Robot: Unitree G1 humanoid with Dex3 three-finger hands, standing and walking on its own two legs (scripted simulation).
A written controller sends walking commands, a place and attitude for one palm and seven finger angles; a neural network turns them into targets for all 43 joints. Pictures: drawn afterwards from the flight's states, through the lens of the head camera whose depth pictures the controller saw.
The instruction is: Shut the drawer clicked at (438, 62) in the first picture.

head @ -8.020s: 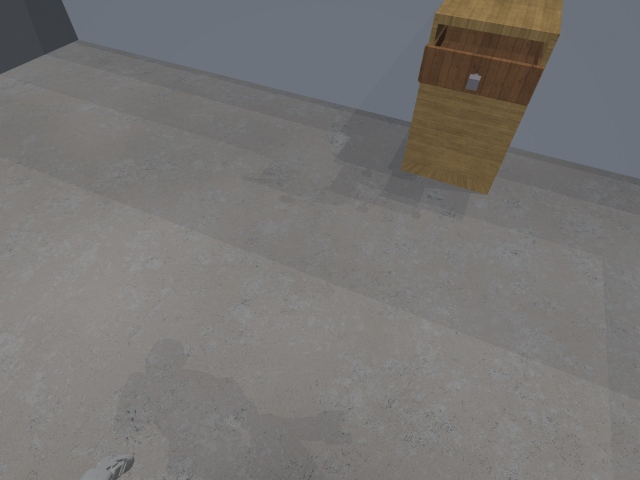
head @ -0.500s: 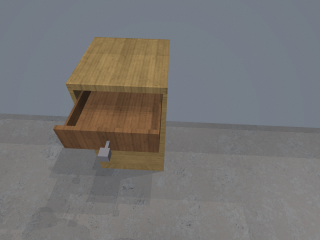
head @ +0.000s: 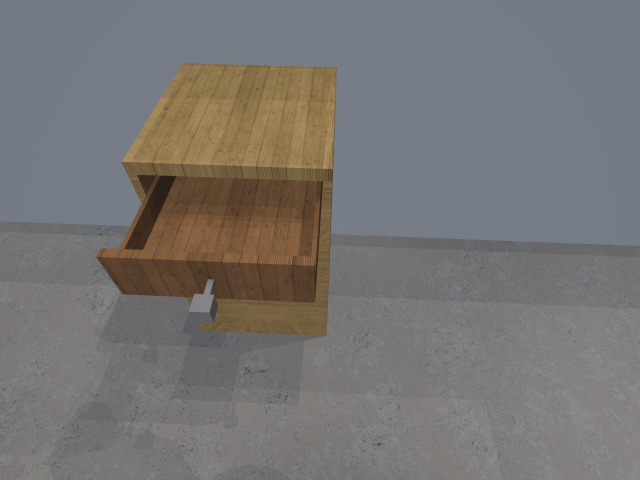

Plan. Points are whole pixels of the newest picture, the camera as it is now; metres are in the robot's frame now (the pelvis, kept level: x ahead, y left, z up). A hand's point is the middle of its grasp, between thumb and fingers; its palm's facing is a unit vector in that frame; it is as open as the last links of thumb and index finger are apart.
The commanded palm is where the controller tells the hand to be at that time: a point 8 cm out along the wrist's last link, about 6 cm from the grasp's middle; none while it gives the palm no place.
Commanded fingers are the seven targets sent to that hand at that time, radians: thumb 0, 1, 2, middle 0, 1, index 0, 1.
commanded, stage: look again from close up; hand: left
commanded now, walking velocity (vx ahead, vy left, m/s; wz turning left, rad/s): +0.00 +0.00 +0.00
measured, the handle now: (206, 299) +0.43 +0.23 -0.13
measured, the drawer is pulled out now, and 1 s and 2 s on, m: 0.22 0.22 0.22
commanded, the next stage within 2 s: shuffle to correct the standing spot in 0.42 s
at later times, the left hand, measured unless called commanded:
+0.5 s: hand out of the picture +0.00 +0.19 -0.17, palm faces +0.01 -0.98 -0.19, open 7.3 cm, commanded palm none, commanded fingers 0.00 0.90 0.90 -0.20 -0.30 -0.20 -0.30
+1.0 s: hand out of the picture +0.00 +0.18 -0.18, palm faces +0.05 -0.99 -0.15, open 7.3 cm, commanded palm none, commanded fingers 0.00 0.90 0.90 -0.20 -0.30 -0.20 -0.30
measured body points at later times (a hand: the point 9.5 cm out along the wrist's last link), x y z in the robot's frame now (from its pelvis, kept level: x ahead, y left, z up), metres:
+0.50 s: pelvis -0.02 +0.01 +0.00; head -0.02 +0.02 +0.45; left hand +0.00 +0.24 -0.16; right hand -0.01 -0.21 -0.16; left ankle -0.06 +0.11 -0.74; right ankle +0.01 -0.10 -0.74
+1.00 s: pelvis +0.04 +0.03 -0.01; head +0.05 +0.03 +0.44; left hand +0.00 +0.24 -0.17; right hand -0.04 -0.17 -0.17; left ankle -0.06 +0.11 -0.73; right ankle +0.01 -0.10 -0.74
